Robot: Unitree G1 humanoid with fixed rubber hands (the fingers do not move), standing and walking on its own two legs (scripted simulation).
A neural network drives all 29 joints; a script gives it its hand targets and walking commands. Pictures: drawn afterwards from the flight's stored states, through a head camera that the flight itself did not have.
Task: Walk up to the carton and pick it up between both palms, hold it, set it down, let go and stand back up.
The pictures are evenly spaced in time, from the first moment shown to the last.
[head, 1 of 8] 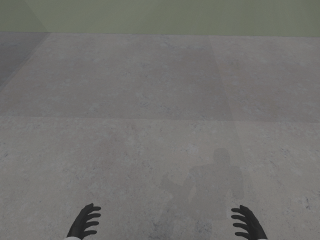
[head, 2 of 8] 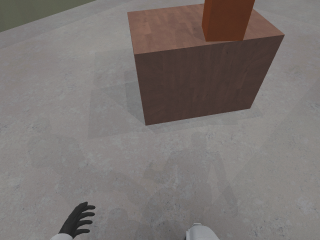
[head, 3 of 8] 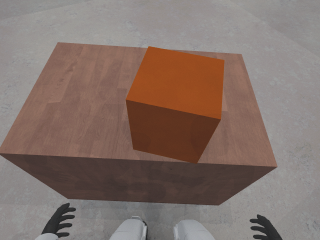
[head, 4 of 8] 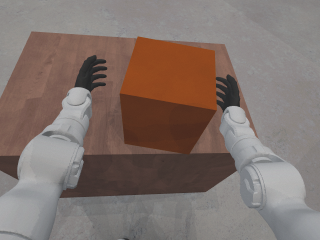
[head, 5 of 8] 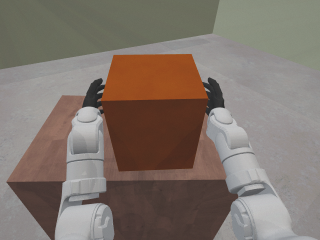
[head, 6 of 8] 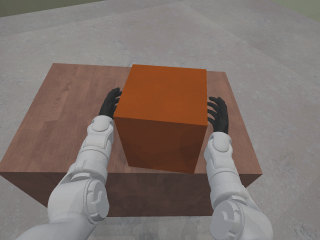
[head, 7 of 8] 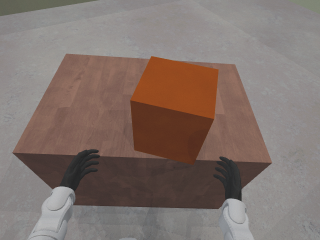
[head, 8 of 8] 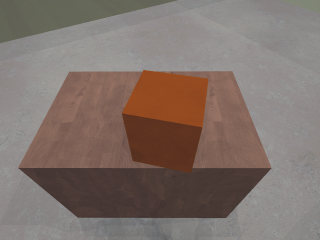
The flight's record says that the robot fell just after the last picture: no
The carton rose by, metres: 0.19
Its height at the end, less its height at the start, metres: +0.00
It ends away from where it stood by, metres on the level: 0.02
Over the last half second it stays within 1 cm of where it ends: yes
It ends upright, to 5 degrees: yes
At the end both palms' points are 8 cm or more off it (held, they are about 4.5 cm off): yes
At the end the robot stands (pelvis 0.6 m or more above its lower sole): yes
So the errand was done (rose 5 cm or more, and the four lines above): yes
